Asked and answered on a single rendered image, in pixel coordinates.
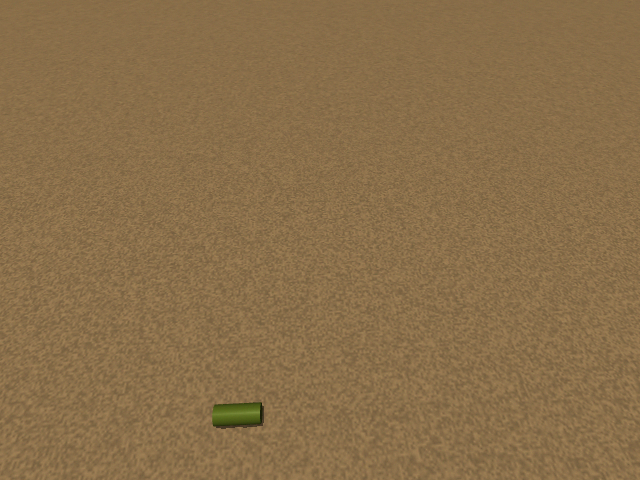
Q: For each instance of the can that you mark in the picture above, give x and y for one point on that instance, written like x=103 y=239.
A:
x=237 y=414

